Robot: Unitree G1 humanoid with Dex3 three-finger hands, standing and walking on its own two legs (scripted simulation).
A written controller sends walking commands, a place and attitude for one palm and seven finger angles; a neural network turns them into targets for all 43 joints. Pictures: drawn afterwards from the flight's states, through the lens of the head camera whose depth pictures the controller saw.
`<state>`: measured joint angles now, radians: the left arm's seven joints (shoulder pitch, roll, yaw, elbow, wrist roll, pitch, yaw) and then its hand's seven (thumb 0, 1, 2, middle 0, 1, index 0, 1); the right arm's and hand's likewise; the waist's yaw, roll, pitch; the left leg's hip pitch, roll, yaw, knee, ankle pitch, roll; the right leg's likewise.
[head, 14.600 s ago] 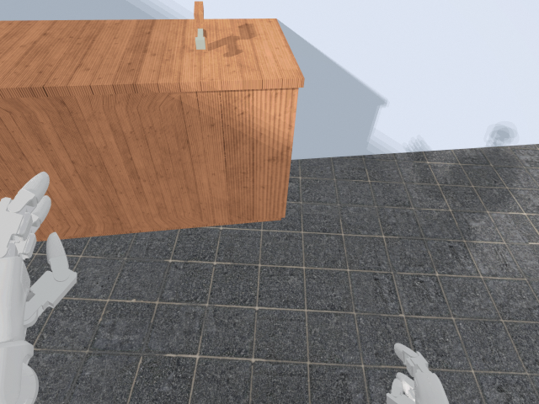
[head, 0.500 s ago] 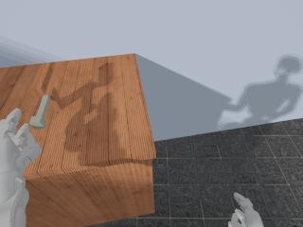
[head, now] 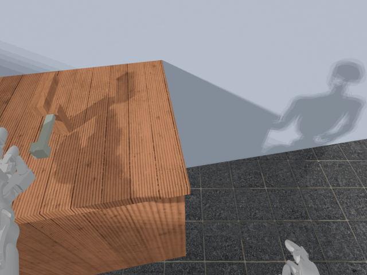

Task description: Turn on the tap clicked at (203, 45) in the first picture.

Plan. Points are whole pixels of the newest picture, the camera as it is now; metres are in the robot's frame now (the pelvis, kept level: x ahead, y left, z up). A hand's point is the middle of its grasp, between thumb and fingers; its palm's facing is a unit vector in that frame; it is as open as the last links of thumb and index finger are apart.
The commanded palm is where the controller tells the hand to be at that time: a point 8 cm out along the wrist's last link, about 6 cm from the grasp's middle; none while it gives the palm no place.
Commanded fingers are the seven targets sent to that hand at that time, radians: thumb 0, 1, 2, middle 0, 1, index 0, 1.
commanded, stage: reach beside the lever's end, fingers flat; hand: left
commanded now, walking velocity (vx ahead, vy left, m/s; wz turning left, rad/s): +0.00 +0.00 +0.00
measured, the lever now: (40, 150) +0.33 +0.35 +0.10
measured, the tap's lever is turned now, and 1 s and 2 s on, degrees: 0 0 8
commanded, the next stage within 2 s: push the lever round in 0.80 s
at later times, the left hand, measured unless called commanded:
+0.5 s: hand (21, 161) +0.30 +0.38 +0.09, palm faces +0.51 -0.85 -0.12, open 7.8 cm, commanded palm +0.25 +0.42 +0.09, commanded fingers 0.00 0.90 0.90 -0.15 -0.15 -0.15 -0.15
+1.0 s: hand (23, 164) +0.30 +0.38 +0.09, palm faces +0.50 -0.86 -0.11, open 7.8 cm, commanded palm +0.25 +0.41 +0.09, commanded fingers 0.00 0.90 0.90 -0.15 -0.15 -0.15 -0.15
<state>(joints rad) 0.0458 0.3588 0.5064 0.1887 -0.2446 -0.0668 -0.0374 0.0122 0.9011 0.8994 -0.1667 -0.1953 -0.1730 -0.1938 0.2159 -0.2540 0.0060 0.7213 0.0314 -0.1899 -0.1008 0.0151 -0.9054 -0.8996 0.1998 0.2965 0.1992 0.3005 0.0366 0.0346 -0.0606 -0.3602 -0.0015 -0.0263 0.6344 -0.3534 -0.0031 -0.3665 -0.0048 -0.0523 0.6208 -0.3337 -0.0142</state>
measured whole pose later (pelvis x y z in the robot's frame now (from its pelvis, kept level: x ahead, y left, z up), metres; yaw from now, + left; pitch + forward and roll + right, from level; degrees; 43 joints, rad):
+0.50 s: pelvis -0.02 +0.00 -0.01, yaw +0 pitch +8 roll -1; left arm -0.25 0.55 0.65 0.66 -0.21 -0.19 -0.18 0.01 0.90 0.90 -0.15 -0.15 -0.16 -0.15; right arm 0.27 -0.29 0.01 0.72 0.03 -0.14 -0.10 0.01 -0.91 -0.90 0.20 0.30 0.20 0.30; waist -0.02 0.02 -0.06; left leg -0.52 0.01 -0.04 0.74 -0.36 0.00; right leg -0.51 0.01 -0.06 0.69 -0.32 -0.02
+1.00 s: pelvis +0.00 +0.02 -0.01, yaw +0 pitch +8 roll -2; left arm -0.15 0.47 0.60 0.51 -0.22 -0.18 -0.14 0.01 0.90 0.90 -0.15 -0.15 -0.16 -0.15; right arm 0.27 -0.26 0.01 0.69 0.03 -0.12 -0.09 0.01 -0.91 -0.90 0.20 0.30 0.20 0.30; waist 0.00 0.02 -0.08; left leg -0.49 0.00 -0.03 0.74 -0.39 0.02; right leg -0.47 0.00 -0.05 0.67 -0.34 0.00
